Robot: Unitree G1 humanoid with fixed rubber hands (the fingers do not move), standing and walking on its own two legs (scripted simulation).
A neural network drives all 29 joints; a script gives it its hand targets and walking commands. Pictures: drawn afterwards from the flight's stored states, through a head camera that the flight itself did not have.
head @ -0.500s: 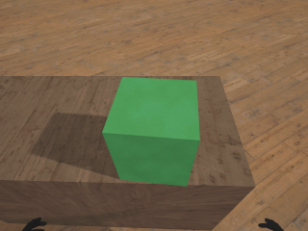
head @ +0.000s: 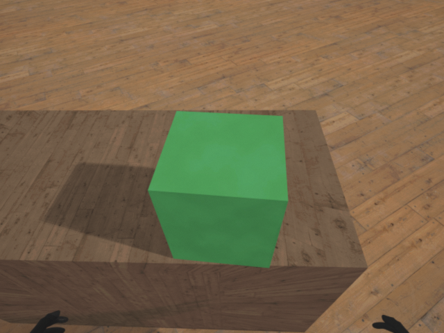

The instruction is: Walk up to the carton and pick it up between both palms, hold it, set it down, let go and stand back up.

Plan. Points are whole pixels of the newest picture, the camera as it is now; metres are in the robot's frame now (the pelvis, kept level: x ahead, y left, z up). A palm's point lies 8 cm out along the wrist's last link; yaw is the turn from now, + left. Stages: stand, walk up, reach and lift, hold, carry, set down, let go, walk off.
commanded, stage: walk up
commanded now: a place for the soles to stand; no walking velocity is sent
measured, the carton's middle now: (224, 192) +0.40 -0.01 +0.02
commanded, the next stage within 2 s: reach and lift in 0.02 s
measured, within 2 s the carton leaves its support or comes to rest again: neither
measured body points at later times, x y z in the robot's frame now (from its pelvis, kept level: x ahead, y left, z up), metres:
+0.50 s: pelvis +0.00 +0.00 +0.01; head -0.01 +0.01 +0.46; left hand +0.19 +0.30 -0.04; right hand +0.16 -0.32 -0.05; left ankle +0.02 +0.14 -0.72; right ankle +0.02 -0.12 -0.72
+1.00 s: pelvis +0.00 +0.01 +0.02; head -0.02 +0.01 +0.47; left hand +0.19 +0.28 -0.01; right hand +0.16 -0.25 -0.01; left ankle +0.02 +0.14 -0.72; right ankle +0.02 -0.12 -0.72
